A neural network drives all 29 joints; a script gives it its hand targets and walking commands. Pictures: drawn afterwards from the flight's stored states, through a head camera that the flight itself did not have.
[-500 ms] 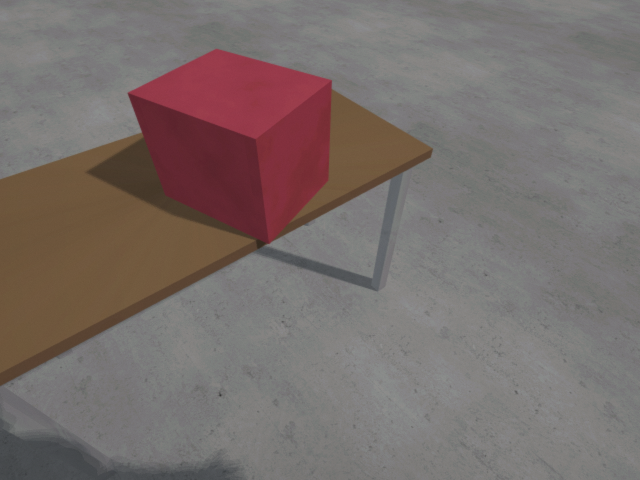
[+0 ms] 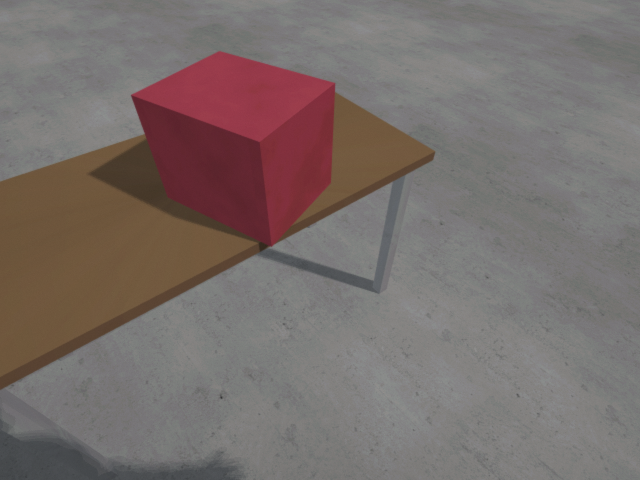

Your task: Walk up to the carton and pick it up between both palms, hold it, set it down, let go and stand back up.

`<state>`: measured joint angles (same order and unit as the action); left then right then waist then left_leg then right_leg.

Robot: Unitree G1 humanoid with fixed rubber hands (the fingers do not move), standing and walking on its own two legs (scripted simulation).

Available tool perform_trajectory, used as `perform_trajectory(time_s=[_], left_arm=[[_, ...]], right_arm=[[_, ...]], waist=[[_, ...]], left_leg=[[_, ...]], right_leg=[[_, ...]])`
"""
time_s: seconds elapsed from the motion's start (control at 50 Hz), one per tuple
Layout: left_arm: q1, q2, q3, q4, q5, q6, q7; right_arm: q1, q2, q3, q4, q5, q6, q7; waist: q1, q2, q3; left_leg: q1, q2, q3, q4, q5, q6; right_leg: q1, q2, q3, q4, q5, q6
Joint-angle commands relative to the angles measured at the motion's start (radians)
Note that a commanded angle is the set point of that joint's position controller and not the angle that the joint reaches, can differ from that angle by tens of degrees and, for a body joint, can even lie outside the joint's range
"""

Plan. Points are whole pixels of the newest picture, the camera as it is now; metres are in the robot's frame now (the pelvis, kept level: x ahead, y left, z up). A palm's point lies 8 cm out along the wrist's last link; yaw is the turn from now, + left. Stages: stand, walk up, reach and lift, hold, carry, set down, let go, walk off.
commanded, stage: stand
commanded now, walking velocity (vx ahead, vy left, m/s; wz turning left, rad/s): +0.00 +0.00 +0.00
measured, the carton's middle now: (244, 145) +0.79 +0.17 +0.00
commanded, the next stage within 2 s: walk up in 0.08 s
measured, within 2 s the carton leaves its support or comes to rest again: neither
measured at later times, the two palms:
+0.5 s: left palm out of the picture +0.11 +0.30 -0.12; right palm out of the picture +0.06 -0.33 -0.12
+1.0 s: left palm out of the picture +0.07 +0.22 -0.15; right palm (527, 346) +0.37 -0.34 -0.12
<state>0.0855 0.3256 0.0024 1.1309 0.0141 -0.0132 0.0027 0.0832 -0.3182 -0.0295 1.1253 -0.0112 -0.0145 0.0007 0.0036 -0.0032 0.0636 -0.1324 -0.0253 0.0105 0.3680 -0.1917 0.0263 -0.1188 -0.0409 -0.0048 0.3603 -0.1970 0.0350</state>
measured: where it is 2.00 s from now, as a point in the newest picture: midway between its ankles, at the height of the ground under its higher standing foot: (367, 451)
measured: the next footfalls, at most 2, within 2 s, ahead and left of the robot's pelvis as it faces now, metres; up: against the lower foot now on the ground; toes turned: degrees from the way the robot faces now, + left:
right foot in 0.56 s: +0.14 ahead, -0.17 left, +0.00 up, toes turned +9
left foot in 0.94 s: +0.21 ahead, +0.06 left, +0.00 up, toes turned +27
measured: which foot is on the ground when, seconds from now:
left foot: down 0.00-0.60, up 0.62-0.92, down 0.94-1.00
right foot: down 0.00-0.32, up 0.34-0.54, down 0.56-0.98, up 1.00-1.00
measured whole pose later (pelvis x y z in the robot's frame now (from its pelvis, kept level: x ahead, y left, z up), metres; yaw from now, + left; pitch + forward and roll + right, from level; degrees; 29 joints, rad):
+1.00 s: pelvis +0.16 -0.08 -0.04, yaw +23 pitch -3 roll +2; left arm 0.32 0.40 0.10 0.81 0.04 0.03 -0.07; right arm 0.28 -0.39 -0.06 0.83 -0.02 -0.10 -0.02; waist 0.06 -0.09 0.11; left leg -0.36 -0.01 0.09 0.72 -0.29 0.04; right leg -0.21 -0.08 -0.14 0.94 -0.52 -0.05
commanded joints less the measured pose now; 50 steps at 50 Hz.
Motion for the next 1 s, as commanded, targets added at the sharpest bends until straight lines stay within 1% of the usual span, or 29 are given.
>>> perform_trajectory(time_s=[0.0, 0.24, 0.26, 0.28, 0.3, 0.32, 0.34, 0.4, 0.44, 0.5, 0.52, 0.54, 0.56, 0.58, 0.6, 0.62, 0.64, 0.66, 0.68, 0.72, 0.76, 0.82, 0.86, 0.88, 0.9, 0.92, 0.94, 0.96, 0.98], left_arm=[[-0.039, 0.213, 0.041, -0.062, 0.000, -0.017, 0.012], [-0.038, 0.214, 0.043, -0.062, 0.001, -0.017, 0.010], [-0.097, 0.301, 0.116, -0.161, 0.020, -0.013, -0.024], [-0.119, 0.283, 0.120, -0.172, 0.028, -0.007, -0.040], [-0.128, 0.258, 0.121, -0.206, 0.033, -0.003, -0.049], [-0.146, 0.248, 0.121, -0.232, 0.038, 0.000, -0.048], [-0.142, 0.249, 0.123, -0.257, 0.034, -0.003, -0.047], [-0.076, 0.286, 0.135, -0.283, 0.027, -0.017, -0.052], [-0.088, 0.290, 0.145, -0.313, 0.025, -0.014, -0.065], [-0.058, 0.282, 0.160, -0.336, 0.023, -0.008, -0.077], [-0.014, 0.275, 0.167, -0.330, 0.022, -0.010, -0.076], [0.076, 0.279, 0.175, -0.306, 0.021, -0.012, -0.073], [0.207, 0.305, 0.194, -0.281, 0.025, -0.016, -0.064], [0.300, 0.407, 0.221, -0.275, 0.038, -0.027, -0.058], [0.179, 0.431, 0.219, -0.313, 0.035, -0.028, -0.064], [0.094, 0.424, 0.217, -0.363, 0.023, -0.023, -0.069], [0.065, 0.409, 0.209, -0.378, 0.017, -0.021, -0.071], [0.048, 0.372, 0.197, -0.381, 0.019, -0.025, -0.070], [0.046, 0.299, 0.184, -0.393, 0.015, -0.026, -0.063], [0.086, 0.293, 0.175, -0.393, 0.020, -0.025, -0.065], [0.145, 0.305, 0.174, -0.403, 0.027, -0.025, -0.073], [0.183, 0.300, 0.168, -0.426, 0.028, -0.017, -0.076], [0.161, 0.288, 0.162, -0.451, 0.026, -0.008, -0.076], [0.135, 0.280, 0.155, -0.459, 0.025, -0.002, -0.077], [0.112, 0.272, 0.146, -0.471, 0.019, -0.001, -0.077], [0.120, 0.229, 0.132, -0.478, 0.010, -0.002, -0.077], [0.151, 0.157, 0.118, -0.503, 0.014, -0.002, -0.071], [0.140, 0.264, 0.141, -0.505, 0.026, 0.008, -0.057], [0.107, 0.330, 0.153, -0.501, 0.016, 0.012, -0.049]], right_arm=[[-0.040, -0.237, -0.043, -0.064, 0.002, -0.019, -0.011], [-0.041, -0.238, -0.044, -0.065, 0.001, -0.019, -0.011], [0.107, -0.289, -0.075, -0.102, 0.008, -0.024, 0.008], [0.159, -0.316, -0.087, -0.094, -0.008, -0.030, 0.015], [0.189, -0.333, -0.101, -0.106, -0.022, -0.037, 0.014], [0.202, -0.350, -0.112, -0.123, -0.022, -0.047, 0.004], [0.192, -0.348, -0.116, -0.150, -0.017, -0.059, -0.005], [0.142, -0.330, -0.115, -0.225, -0.011, -0.074, -0.011], [0.161, -0.325, -0.117, -0.259, -0.018, -0.071, -0.005], [0.176, -0.327, -0.122, -0.293, -0.017, -0.069, -0.003], [0.172, -0.323, -0.120, -0.304, -0.017, -0.067, -0.004], [0.131, -0.305, -0.109, -0.328, -0.019, -0.063, -0.006], [0.117, -0.257, -0.094, -0.344, -0.027, -0.057, -0.012], [0.121, -0.185, -0.069, -0.371, -0.012, -0.060, -0.016], [0.194, -0.230, -0.079, -0.350, 0.003, -0.058, -0.031], [0.249, -0.286, -0.084, -0.323, 0.001, -0.064, -0.038], [0.262, -0.295, -0.082, -0.307, -0.003, -0.068, -0.034], [0.268, -0.300, -0.085, -0.290, 0.003, -0.067, -0.025], [0.307, -0.319, -0.091, -0.293, -0.004, -0.073, -0.017], [0.289, -0.287, -0.082, -0.298, 0.004, -0.072, 0.000], [0.236, -0.257, -0.076, -0.309, 0.006, -0.071, 0.009], [0.227, -0.244, -0.075, -0.320, 0.000, -0.071, 0.004], [0.246, -0.253, -0.082, -0.323, 0.001, -0.076, -0.005], [0.278, -0.256, -0.087, -0.316, -0.001, -0.080, -0.010], [0.356, -0.272, -0.100, -0.299, -0.002, -0.086, -0.018], [0.480, -0.318, -0.122, -0.275, -0.008, -0.098, -0.030], [0.552, -0.456, -0.153, -0.286, -0.027, -0.105, -0.051], [0.497, -0.498, -0.162, -0.315, 0.003, -0.104, -0.059], [0.431, -0.462, -0.160, -0.322, 0.017, -0.099, -0.061]], waist=[[-0.002, 0.011, -0.088], [-0.003, 0.013, -0.083], [-0.021, -0.041, -0.089], [-0.045, 0.006, -0.025], [-0.057, 0.076, 0.045], [-0.062, 0.093, 0.078], [-0.045, 0.078, 0.074], [-0.021, 0.127, -0.027], [-0.025, 0.181, -0.025], [-0.013, 0.189, -0.014], [0.010, 0.184, -0.024], [0.069, 0.163, -0.043], [0.146, 0.046, -0.083], [0.202, -0.261, -0.106], [0.118, -0.264, -0.045], [0.052, -0.167, -0.019], [0.025, -0.083, 0.024], [0.009, -0.067, 0.055], [-0.012, -0.073, 0.078], [0.006, -0.131, 0.104], [0.039, -0.177, 0.095], [0.044, -0.197, 0.049], [0.025, -0.181, 0.039], [-0.002, -0.153, 0.037], [-0.056, -0.096, 0.013], [-0.126, 0.037, -0.066], [-0.138, 0.292, -0.125], [-0.122, 0.232, -0.161], [-0.098, 0.060, -0.097]], left_leg=[[0.009, 0.146, -0.106, -0.081, 0.149, 0.004], [0.004, 0.144, -0.105, -0.090, 0.142, 0.007], [-0.034, 0.144, -0.277, -0.050, -0.252, 0.076], [-0.014, 0.203, -0.448, -0.145, -0.482, 0.123], [0.062, 0.275, -0.598, -0.230, -0.612, 0.172], [0.089, 0.318, -0.678, -0.235, -0.600, 0.209], [0.096, 0.330, -0.688, -0.224, -0.541, 0.207], [0.110, 0.269, -0.538, -0.142, -0.302, 0.184], [0.011, 0.248, -0.493, -0.106, -0.241, 0.193], [-0.099, 0.220, -0.461, -0.041, -0.154, 0.183], [-0.153, 0.192, -0.419, 0.006, -0.102, 0.157], [-0.264, 0.137, -0.351, 0.103, -0.084, 0.118], [-0.406, 0.062, -0.295, 0.278, -0.135, 0.081], [-0.587, -0.091, -0.160, 0.596, -0.295, 0.030], [-0.641, -0.035, -0.105, 0.801, -0.358, -0.005], [-0.607, 0.029, -0.113, 0.868, -0.316, 0.005], [-0.564, 0.053, -0.115, 0.878, -0.277, 0.006], [-0.529, 0.077, -0.116, 0.867, -0.215, 0.004], [-0.515, 0.138, -0.075, 0.757, -0.186, -0.003], [-0.430, 0.128, -0.030, 0.600, -0.203, -0.013], [-0.385, 0.102, 0.006, 0.498, -0.226, -0.002], [-0.329, 0.062, 0.062, 0.404, -0.143, 0.025], [-0.250, 0.036, 0.093, 0.343, -0.116, 0.035], [-0.155, 0.015, 0.112, 0.288, -0.079, 0.043], [0.008, -0.019, 0.134, 0.217, -0.023, 0.056], [0.205, 0.023, 0.016, 0.121, -0.063, 0.096], [0.353, 0.327, -0.549, -0.001, -0.172, 0.229], [0.301, 0.486, -0.866, -0.074, -0.165, 0.341], [0.202, 0.478, -0.776, -0.061, -0.178, 0.335]], right_leg=[[0.011, -0.096, 0.060, -0.058, 0.113, -0.054], [0.015, -0.097, 0.063, -0.063, 0.109, -0.055], [-0.010, -0.035, -0.021, 0.101, -0.338, -0.087], [-0.173, 0.017, 0.001, 0.193, -0.425, -0.082], [-0.401, 0.049, 0.008, 0.372, -0.411, -0.072], [-0.519, 0.003, 0.084, 0.490, -0.321, -0.069], [-0.548, -0.040, 0.132, 0.539, -0.263, -0.081], [-0.471, -0.068, 0.119, 0.493, -0.235, -0.063], [-0.363, -0.056, 0.094, 0.430, -0.268, -0.060], [-0.237, -0.028, 0.069, 0.343, -0.214, -0.071], [-0.145, -0.017, 0.053, 0.284, -0.175, -0.077], [0.035, -0.003, 0.032, 0.173, -0.126, -0.089], [0.239, 0.014, 0.036, 0.108, -0.144, -0.082], [0.316, -0.195, 0.363, -0.117, -0.479, -0.122], [0.185, -0.385, 0.641, -0.219, -0.648, -0.198], [0.103, -0.418, 0.655, -0.214, -0.686, -0.241], [0.022, -0.401, 0.575, -0.208, -0.643, -0.250], [-0.033, -0.347, 0.443, -0.187, -0.576, -0.228], [-0.033, -0.321, 0.319, -0.165, -0.382, -0.234], [-0.105, -0.276, 0.164, -0.115, -0.151, -0.258], [-0.086, -0.270, 0.138, -0.100, -0.036, -0.276], [-0.044, -0.262, 0.078, -0.046, 0.070, -0.256], [-0.073, -0.247, 0.024, 0.018, 0.071, -0.231], [-0.144, -0.229, -0.024, 0.078, 0.059, -0.218], [-0.234, -0.203, -0.079, 0.218, 0.152, -0.197], [-0.322, -0.123, -0.152, 0.520, 0.225, -0.153], [-0.587, 0.024, -0.150, 0.843, -0.113, -0.085], [-0.626, 0.010, 0.019, 0.905, -0.394, -0.074], [-0.628, -0.043, 0.085, 0.955, -0.382, -0.068]])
